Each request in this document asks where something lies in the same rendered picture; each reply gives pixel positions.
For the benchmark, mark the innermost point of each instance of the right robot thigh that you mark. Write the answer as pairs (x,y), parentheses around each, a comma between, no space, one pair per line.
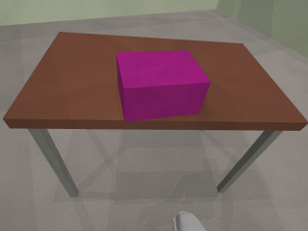
(186,222)

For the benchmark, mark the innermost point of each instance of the table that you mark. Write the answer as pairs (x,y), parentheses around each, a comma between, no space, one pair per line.
(75,86)

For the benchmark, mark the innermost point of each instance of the carton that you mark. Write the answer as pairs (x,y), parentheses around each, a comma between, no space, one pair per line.
(158,84)

